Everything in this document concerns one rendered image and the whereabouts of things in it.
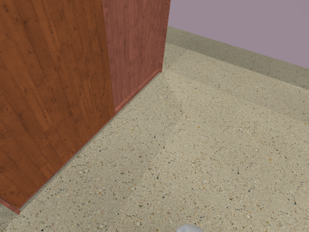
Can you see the wardrobe door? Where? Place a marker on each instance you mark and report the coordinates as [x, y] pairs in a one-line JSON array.
[[55, 88], [133, 33]]

